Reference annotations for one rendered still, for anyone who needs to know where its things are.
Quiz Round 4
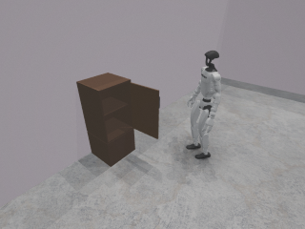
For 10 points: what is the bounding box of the left robot upper arm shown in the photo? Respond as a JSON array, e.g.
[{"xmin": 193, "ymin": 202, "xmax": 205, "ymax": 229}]
[{"xmin": 212, "ymin": 73, "xmax": 221, "ymax": 99}]

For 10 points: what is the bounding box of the left robot foot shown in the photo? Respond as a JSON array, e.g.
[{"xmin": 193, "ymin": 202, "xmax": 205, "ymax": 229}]
[{"xmin": 195, "ymin": 152, "xmax": 211, "ymax": 159}]

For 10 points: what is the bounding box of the robot left hand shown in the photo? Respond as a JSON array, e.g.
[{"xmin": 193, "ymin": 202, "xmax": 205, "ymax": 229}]
[{"xmin": 202, "ymin": 117, "xmax": 214, "ymax": 133}]

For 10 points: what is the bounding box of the cupboard door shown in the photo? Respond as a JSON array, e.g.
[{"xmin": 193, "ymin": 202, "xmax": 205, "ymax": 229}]
[{"xmin": 130, "ymin": 82, "xmax": 159, "ymax": 139}]

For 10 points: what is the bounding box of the robot right hand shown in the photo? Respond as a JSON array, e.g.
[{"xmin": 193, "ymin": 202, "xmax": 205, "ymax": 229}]
[{"xmin": 187, "ymin": 96, "xmax": 196, "ymax": 107}]

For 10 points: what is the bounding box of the right robot thigh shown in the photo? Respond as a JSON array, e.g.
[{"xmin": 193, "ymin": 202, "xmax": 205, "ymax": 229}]
[{"xmin": 190, "ymin": 99, "xmax": 201, "ymax": 130}]

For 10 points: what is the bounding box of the robot left forearm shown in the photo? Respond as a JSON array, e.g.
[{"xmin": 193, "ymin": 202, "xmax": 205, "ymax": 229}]
[{"xmin": 209, "ymin": 94, "xmax": 221, "ymax": 118}]

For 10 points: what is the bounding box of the robot right forearm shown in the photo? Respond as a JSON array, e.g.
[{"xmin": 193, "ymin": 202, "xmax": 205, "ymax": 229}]
[{"xmin": 193, "ymin": 83, "xmax": 201, "ymax": 97}]

